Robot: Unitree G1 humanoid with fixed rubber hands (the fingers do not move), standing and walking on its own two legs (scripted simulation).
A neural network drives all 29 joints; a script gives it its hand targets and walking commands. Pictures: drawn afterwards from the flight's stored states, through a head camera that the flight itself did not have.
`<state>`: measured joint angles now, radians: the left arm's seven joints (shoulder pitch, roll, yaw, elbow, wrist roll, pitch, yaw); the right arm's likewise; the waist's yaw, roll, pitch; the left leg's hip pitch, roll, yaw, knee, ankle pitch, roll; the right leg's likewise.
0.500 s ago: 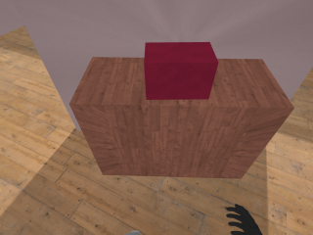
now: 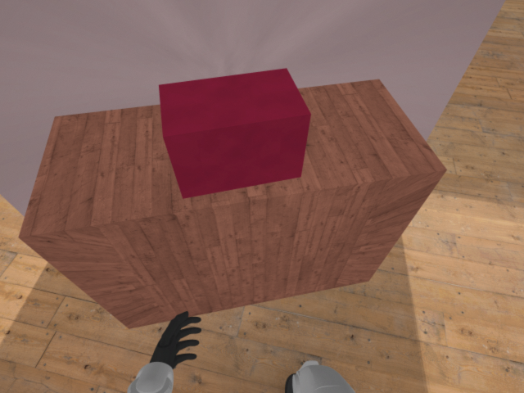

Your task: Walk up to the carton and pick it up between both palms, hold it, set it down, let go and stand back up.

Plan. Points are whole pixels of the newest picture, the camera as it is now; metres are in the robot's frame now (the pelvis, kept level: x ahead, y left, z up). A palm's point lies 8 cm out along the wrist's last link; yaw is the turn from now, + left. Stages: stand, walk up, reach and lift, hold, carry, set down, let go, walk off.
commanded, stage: walk up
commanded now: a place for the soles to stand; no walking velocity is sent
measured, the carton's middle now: (234, 133) +0.62 +0.02 +0.00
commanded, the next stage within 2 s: none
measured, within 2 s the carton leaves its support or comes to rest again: neither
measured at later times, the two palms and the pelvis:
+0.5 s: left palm out of the picture +0.12 +0.24 -0.12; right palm (406, 380) +0.14 -0.21 -0.09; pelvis -0.01 -0.01 -0.01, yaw +4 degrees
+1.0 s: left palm out of the picture +0.09 +0.18 -0.09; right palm out of the picture +0.08 -0.24 -0.09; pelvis -0.02 -0.02 +0.01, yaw +2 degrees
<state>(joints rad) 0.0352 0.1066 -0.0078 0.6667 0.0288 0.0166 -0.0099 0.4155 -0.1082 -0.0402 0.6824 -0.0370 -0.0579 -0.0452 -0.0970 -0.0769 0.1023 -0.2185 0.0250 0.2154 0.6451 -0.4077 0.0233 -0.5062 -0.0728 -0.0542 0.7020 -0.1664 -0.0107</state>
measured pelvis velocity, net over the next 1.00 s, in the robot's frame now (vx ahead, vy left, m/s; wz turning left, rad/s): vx -0.02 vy -0.02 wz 0.03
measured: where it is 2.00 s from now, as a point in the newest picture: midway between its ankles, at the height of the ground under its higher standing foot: outside the picture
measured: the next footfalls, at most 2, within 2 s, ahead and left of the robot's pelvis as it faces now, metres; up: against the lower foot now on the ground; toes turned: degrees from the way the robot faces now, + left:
right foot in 0.02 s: +0.15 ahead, -0.11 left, +0.00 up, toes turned -5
left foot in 0.38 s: +0.06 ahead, +0.08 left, +0.00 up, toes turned +6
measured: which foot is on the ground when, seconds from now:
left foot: down 0.00-0.06, up 0.08-0.36, down 0.38-1.00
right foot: up 0.00-0.00, down 0.02-0.42, up 0.44-0.70, down 0.72-1.00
